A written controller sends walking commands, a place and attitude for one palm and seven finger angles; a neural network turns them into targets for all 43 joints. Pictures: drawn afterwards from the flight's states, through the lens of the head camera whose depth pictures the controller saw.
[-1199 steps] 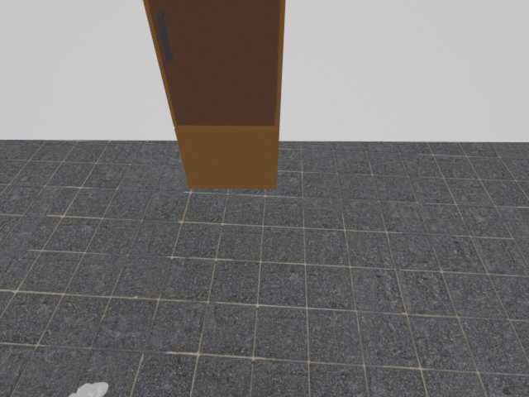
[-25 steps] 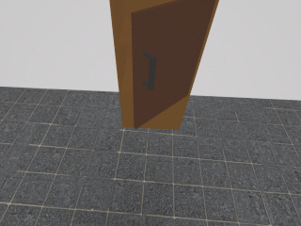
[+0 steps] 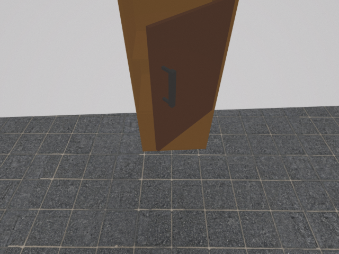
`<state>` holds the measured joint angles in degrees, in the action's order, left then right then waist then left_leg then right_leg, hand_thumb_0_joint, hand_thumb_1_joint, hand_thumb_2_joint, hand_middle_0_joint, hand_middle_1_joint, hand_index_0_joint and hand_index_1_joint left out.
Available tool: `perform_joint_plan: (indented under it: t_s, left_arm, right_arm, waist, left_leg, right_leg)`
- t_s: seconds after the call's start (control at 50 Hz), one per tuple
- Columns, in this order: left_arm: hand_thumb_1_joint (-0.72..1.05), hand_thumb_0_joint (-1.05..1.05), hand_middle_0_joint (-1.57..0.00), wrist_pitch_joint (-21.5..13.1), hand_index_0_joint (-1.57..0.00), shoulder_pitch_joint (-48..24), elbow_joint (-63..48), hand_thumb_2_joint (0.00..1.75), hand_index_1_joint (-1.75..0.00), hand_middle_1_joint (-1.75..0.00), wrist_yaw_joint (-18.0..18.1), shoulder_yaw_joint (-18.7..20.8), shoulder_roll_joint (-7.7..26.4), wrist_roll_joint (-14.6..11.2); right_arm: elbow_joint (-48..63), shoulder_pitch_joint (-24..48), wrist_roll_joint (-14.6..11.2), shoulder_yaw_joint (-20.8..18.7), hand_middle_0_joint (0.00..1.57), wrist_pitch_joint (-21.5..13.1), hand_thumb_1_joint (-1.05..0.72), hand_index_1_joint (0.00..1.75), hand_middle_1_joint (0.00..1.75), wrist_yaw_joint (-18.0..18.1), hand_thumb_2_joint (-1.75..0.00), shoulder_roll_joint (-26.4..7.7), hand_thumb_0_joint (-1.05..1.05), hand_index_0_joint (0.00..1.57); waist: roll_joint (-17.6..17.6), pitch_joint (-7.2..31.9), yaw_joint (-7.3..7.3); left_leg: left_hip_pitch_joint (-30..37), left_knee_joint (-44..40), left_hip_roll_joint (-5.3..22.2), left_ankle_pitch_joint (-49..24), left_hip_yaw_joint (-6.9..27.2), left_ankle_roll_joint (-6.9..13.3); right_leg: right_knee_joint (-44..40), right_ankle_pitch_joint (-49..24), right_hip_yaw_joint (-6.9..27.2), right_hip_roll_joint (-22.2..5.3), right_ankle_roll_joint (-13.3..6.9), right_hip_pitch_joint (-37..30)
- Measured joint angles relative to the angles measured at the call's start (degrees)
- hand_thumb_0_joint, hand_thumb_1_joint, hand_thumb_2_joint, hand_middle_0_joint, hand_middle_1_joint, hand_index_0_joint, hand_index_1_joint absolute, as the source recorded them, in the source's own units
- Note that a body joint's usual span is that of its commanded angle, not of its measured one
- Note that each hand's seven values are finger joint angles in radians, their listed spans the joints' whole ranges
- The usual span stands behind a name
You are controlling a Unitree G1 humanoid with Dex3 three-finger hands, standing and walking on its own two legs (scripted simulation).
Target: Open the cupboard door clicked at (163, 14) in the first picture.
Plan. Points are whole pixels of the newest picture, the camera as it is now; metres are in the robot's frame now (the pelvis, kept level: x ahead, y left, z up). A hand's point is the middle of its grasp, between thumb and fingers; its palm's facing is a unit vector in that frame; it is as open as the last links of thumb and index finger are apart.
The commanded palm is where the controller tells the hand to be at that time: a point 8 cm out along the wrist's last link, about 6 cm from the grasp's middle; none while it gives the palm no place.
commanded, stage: let the arm hang, fingers relaxed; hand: left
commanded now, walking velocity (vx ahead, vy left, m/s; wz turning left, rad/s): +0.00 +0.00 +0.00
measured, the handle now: (168, 87) +0.65 +0.04 +0.03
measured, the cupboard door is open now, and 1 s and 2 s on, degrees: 41 41 41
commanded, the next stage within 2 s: look to check the result in 0.24 s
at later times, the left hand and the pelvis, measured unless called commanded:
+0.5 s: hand out of the picture -0.01 +0.16 -0.18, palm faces +0.02 -0.98 -0.19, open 7.4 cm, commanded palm none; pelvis +0.01 +0.00 +0.00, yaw +0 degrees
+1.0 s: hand out of the picture +0.04 +0.18 -0.17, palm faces +0.01 -0.97 -0.24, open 7.4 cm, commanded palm none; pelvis +0.02 -0.02 +0.00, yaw +0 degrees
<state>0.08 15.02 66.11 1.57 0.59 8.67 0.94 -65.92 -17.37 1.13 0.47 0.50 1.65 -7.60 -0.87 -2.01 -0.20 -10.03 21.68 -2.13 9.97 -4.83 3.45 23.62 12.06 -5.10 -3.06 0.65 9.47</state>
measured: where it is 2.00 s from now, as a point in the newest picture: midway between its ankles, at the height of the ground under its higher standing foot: outside the picture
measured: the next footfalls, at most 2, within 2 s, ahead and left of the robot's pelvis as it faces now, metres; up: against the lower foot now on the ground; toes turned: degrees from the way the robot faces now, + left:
left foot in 1.92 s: +0.12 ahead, +0.09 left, +0.00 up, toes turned -29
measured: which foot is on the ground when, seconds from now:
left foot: down 0.00-1.00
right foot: down 0.00-1.00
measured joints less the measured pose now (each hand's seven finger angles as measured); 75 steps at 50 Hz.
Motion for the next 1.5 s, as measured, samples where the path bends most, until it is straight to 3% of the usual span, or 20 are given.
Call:
perform_joint_plan:
  t_s: [0.18,0.5,1.06,1.26,1.34,1.36,1.4,1.44,1.5]
  left_arm:
    - [0.92,0.01,-0.2,-0.21,-0.2,-0.89,-0.92,0.9,-0.3,-0.3,0.17,0.29,-0.45,0.0]
    - [0.9,0.0,-0.2,-0.26,-0.2,1.18,0.67,0.9,-0.3,-0.3,-0.01,0.13,-0.74,-0.08]
    - [0.9,0.0,-0.2,-0.45,-0.2,-3.21,-0.76,0.9,-0.3,-0.3,-0.2,0.56,2.33,-0.2]
    - [0.9,0.01,-0.2,2.84,-0.2,-2.27,-5.36,0.9,-0.3,-0.3,-1.54,2.86,1.92,0.62]
    - [0.9,0.01,-0.2,3.34,-0.2,-2.55,-7.62,0.9,-0.3,-0.3,-2.1,3.66,1.95,0.85]
    - [0.9,0.01,-0.2,3.14,-0.2,-2.65,-8.06,0.9,-0.3,-0.3,-2.14,3.8,1.77,0.92]
    - [0.9,0.01,-0.2,2.31,-0.2,-2.72,-8.97,0.9,-0.3,-0.3,-1.92,3.84,1.53,1.09]
    - [0.9,0.01,-0.2,1.67,-0.2,-2.75,-9.67,0.9,-0.3,-0.3,-1.27,3.93,1.4,0.83]
    - [0.9,0.0,-0.2,1.5,-0.2,-2.35,-10.05,0.9,-0.3,-0.3,-0.66,3.96,1.24,0.54]
  right_arm:
    - [0.03,-0.46,0.03,-0.35,0.2,-0.36,-0.91,0.3,0.3,-0.05,-0.9,0.79,0.0,0.2]
    - [-0.14,1.42,-0.2,-0.65,0.2,-0.42,-0.91,0.3,0.3,0.11,-0.9,-0.93,0.0,0.2]
    - [0.15,5.74,-0.1,-0.48,0.2,-0.29,-0.91,0.3,0.3,0.13,-0.9,-3.81,0.0,0.2]
    - [5.28,5.79,0.11,-2.44,0.2,1.1,-0.91,0.3,0.3,0.75,-0.9,-2.83,0.0,0.2]
    - [6.75,5.42,0.35,-3.17,0.2,1.28,-0.91,0.3,0.3,0.66,-0.9,-3.58,0.0,0.2]
    - [6.97,5.46,0.3,-3.35,0.2,1.47,-0.91,0.3,0.3,0.63,-0.9,-4.0,0.0,0.2]
    - [7.32,5.99,-0.04,-3.84,0.2,2.39,-0.91,0.3,0.3,0.56,-0.9,-4.66,0.0,0.2]
    - [7.6,7.21,-0.25,-4.19,0.2,3.41,-0.91,0.3,0.3,0.43,-0.9,-5.04,0.0,0.2]
    - [8.83,8.97,-0.33,-4.44,0.2,3.57,-0.91,0.3,0.3,0.25,-0.9,-5.47,0.01,0.2]
  waist:
    - [0.06,0.08,-0.57]
    - [0.21,-1.27,-0.01]
    - [-0.15,-1.0,0.37]
    - [0.69,-2.71,0.89]
    - [0.33,-3.84,1.38]
    - [-0.48,-4.12,1.42]
    - [-1.6,-4.36,1.17]
    - [-1.37,-4.79,1.44]
    - [-0.84,-4.97,1.67]
  left_leg:
    - [-0.2,0.37,0.21,0.35,-0.33,-0.06]
    - [0.25,0.37,0.7,0.77,-0.22,-0.48]
    - [1.65,-0.93,1.81,1.04,-0.01,-1.79]
    - [-2.27,6.88,4.01,5.7,-5.55,-2.35]
    - [-3.34,10.89,5.24,7.99,-7.73,-3.16]
    - [-3.88,12.49,6.16,8.82,-7.79,-3.6]
    - [-6.7,18.92,6.86,13.45,-5.55,-4.14]
    - [-10.92,30.09,5.24,17.29,-1.0,-4.59]
    - [-14.86,39.81,4.15,15.0,2.67,-5.56]
  right_leg:
    - [0.27,0.17,0.36,0.19,-0.06,0.29]
    - [-0.34,0.33,0.27,0.72,-0.4,-0.41]
    - [-2.13,0.45,0.12,1.97,-1.4,-1.91]
    - [9.22,4.67,5.51,3.52,-2.16,6.05]
    - [15.1,7.95,4.4,2.91,-1.65,8.34]
    - [14.87,8.09,4.02,3.51,-2.65,8.12]
    - [15.0,8.22,3.67,4.75,-4.45,8.53]
    - [13.34,7.07,4.27,5.32,-5.26,8.3]
    - [9.0,4.3,5.94,6.32,-5.9,7.13]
